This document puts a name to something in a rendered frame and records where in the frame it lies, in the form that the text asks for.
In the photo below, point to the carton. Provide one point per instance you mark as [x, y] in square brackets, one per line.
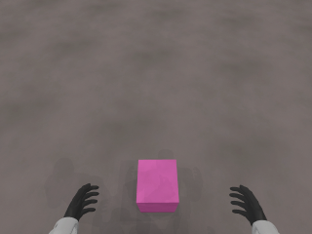
[157, 186]

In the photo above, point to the right robot hand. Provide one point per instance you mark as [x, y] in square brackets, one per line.
[253, 211]

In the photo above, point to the left robot hand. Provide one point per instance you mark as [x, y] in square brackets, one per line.
[75, 208]

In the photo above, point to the robot left forearm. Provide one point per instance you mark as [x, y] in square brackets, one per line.
[66, 225]

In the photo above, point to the robot right forearm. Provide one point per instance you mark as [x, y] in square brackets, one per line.
[264, 227]

